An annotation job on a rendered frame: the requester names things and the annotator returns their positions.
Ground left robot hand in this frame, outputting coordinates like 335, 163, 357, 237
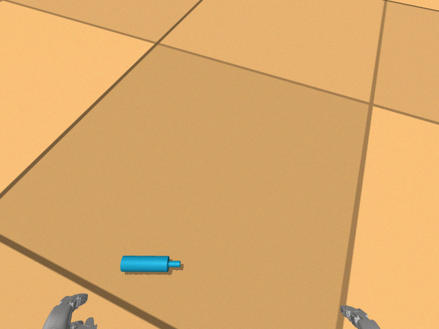
43, 293, 97, 329

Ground right robot hand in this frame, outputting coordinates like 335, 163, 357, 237
340, 305, 380, 329

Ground bottle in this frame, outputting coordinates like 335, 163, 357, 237
120, 256, 180, 272

